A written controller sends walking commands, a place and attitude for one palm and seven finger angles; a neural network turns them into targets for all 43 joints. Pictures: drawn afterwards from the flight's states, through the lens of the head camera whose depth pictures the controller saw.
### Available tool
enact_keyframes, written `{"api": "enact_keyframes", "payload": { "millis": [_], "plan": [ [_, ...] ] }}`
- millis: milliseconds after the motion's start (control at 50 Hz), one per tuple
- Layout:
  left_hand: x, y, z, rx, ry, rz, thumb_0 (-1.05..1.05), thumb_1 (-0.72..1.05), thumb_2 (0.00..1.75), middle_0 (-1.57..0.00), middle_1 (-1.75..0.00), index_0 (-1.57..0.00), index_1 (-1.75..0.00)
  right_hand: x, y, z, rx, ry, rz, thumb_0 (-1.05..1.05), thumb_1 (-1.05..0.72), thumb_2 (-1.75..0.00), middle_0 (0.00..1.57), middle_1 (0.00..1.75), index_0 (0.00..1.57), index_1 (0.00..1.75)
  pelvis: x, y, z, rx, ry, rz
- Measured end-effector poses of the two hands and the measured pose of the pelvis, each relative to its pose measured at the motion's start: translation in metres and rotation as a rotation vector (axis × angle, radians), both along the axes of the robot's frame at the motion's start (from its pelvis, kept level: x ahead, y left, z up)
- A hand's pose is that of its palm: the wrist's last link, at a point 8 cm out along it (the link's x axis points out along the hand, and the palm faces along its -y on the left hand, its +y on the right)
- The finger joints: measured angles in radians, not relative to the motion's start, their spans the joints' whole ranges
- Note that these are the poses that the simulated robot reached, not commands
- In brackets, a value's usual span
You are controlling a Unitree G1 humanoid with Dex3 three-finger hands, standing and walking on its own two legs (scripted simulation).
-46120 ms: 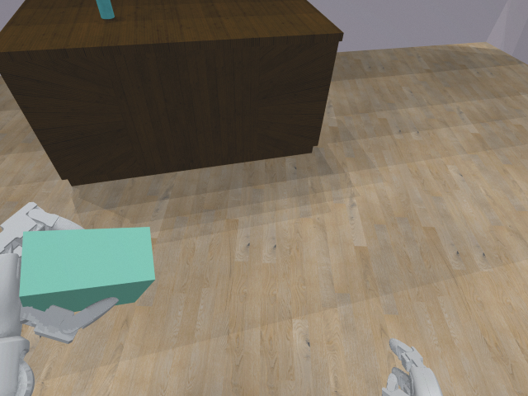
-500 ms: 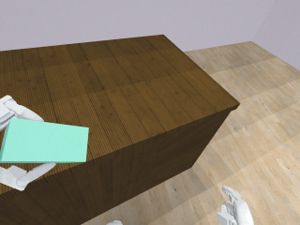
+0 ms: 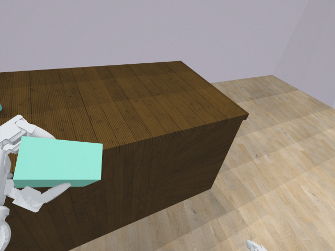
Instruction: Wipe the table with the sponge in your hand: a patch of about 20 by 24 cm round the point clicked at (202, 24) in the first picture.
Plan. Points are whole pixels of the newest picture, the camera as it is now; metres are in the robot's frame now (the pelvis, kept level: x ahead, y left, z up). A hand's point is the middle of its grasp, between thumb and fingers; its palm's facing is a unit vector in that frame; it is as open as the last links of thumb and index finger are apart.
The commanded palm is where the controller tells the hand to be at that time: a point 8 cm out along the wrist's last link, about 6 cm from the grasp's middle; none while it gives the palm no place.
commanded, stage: stop stepping back and stand still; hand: left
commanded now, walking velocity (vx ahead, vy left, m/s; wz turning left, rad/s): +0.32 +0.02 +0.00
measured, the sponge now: (70, 166) +0.21 +0.21 +0.17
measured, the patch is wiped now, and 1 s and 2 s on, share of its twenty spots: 1.00 1.00 1.00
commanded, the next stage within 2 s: stand and wait in 1.20 s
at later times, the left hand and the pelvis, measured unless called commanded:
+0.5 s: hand out of the picture +0.04 +0.23 +0.16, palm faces +0.40 -0.85 -0.34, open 10.3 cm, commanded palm -0.01 +0.27 +0.19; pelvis -0.16 -0.01 -0.03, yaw +1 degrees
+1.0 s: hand out of the picture -0.03 +0.19 +0.16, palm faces +0.36 -0.87 -0.35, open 10.3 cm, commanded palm -0.08 +0.24 +0.19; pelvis -0.24 -0.04 -0.02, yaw +1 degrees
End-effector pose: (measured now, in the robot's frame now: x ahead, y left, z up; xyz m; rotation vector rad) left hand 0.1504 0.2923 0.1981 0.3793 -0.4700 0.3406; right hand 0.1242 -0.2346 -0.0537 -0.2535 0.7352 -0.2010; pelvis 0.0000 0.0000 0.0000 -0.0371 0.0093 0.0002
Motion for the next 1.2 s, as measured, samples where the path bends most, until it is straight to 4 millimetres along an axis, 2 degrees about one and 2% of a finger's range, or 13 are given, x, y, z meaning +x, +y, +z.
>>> {"api": "enact_keyframes", "payload": {
  "millis": [120, 180, 240, 360, 460, 540, 620, 740, 820, 900, 1000, 1120, 1200],
  "plan": [
    [-0.029, 0.025, -0.025, -0.040, 0.040, 0.065, -0.01, -0.52, 1.04, -0.71, -1.32, -0.73, -1.31, -0.033, -0.004, 0.001, -0.079, -0.062, 0.002, 0.02, -0.90, -0.89, 0.20, 0.30, 0.21, 0.30, -0.066, 0.021, -0.019, 0.036, 0.011, 0.014],
    [-0.055, 0.015, -0.024, 0.016, 0.107, 0.025, -0.02, -0.52, 1.04, -0.71, -1.32, -0.73, -1.32, -0.058, 0.006, 0.006, -0.013, -0.136, -0.038, 0.02, -0.91, -0.89, 0.20, 0.30, 0.21, 0.30, -0.084, 0.022, -0.015, 0.068, -0.018, -0.047],
    [-0.078, -0.001, -0.011, 0.047, 0.087, -0.040, -0.02, -0.52, 1.04, -0.71, -1.32, -0.73, -1.31, -0.086, 0.016, 0.003, 0.048, -0.137, -0.030, 0.02, -0.91, -0.89, 0.20, 0.30, 0.21, 0.30, -0.098, 0.018, -0.008, 0.065, -0.027, -0.031],
    [-0.109, -0.010, 0.006, 0.078, 0.076, 0.008, -0.01, -0.52, 1.04, -0.71, -1.32, -0.73, -1.31, -0.130, 0.021, -0.028, 0.127, -0.054, 0.005, 0.02, -0.90, -0.89, 0.20, 0.30, 0.21, 0.30, -0.125, 0.006, -0.006, 0.038, -0.039, -0.011],
    [-0.134, -0.015, -0.016, 0.065, 0.127, 0.071, -0.01, -0.52, 1.04, -0.71, -1.32, -0.73, -1.31, -0.150, 0.005, -0.061, 0.133, -0.003, 0.033, 0.02, -0.90, -0.89, 0.20, 0.30, 0.21, 0.30, -0.154, -0.009, -0.027, -0.005, -0.067, 0.017],
    [-0.158, -0.031, -0.030, -0.023, 0.127, 0.019, -0.01, -0.52, 1.04, -0.71, -1.32, -0.73, -1.31, -0.166, -0.013, -0.048, 0.089, 0.020, 0.034, 0.02, -0.90, -0.89, 0.20, 0.30, 0.21, 0.30, -0.172, -0.016, -0.022, 0.009, -0.051, 0.003],
    [-0.176, -0.044, -0.026, -0.031, 0.098, -0.049, -0.01, -0.52, 1.04, -0.71, -1.32, -0.73, -1.31, -0.179, -0.028, -0.022, 0.016, -0.042, 0.010, 0.02, -0.91, -0.89, 0.20, 0.30, 0.21, 0.30, -0.189, -0.019, -0.018, 0.019, -0.003, -0.012],
    [-0.187, -0.035, -0.010, 0.058, 0.047, -0.022, -0.01, -0.52, 1.04, -0.71, -1.32, -0.73, -1.31, -0.200, -0.036, 0.000, -0.015, -0.167, -0.041, 0.02, -0.91, -0.89, 0.20, 0.30, 0.21, 0.30, -0.216, -0.020, -0.018, 0.058, -0.020, -0.044],
    [-0.190, -0.030, 0.002, 0.040, 0.063, 0.029, -0.01, -0.52, 1.04, -0.71, -1.32, -0.73, -1.31, -0.220, -0.032, -0.005, 0.057, -0.155, -0.058, 0.02, -0.91, -0.89, 0.20, 0.30, 0.20, 0.30, -0.220, -0.023, -0.005, 0.045, -0.018, -0.025],
    [-0.200, -0.039, -0.004, 0.016, 0.124, 0.053, -0.01, -0.52, 1.04, -0.71, -1.32, -0.73, -1.32, -0.240, -0.032, -0.022, 0.085, -0.064, -0.037, 0.01, -0.91, -0.89, 0.20, 0.30, 0.21, 0.30, -0.226, -0.033, -0.003, 0.027, -0.016, -0.012],
    [-0.217, -0.061, -0.031, 0.003, 0.193, 0.024, -0.01, -0.52, 1.04, -0.71, -1.32, -0.73, -1.32, -0.250, -0.045, -0.049, 0.072, 0.042, -0.001, 0.02, -0.90, -0.89, 0.20, 0.30, 0.21, 0.30, -0.241, -0.043, -0.017, -0.020, -0.035, 0.013],
    [-0.238, -0.065, -0.016, 0.010, 0.127, -0.019, -0.01, -0.52, 1.04, -0.71, -1.32, -0.73, -1.31, -0.248, -0.055, -0.023, 0.004, 0.042, -0.014, 0.02, -0.91, -0.89, 0.20, 0.30, 0.21, 0.30, -0.245, -0.042, -0.008, 0.015, -0.022, 0.000],
    [-0.234, -0.052, -0.008, 0.044, 0.059, 0.004, -0.01, -0.52, 1.04, -0.71, -1.32, -0.73, -1.31, -0.232, -0.055, -0.015, -0.040, -0.058, -0.026, 0.02, -0.91, -0.89, 0.20, 0.30, 0.21, 0.30, -0.250, -0.034, -0.016, 0.011, -0.024, -0.008]
  ]
}}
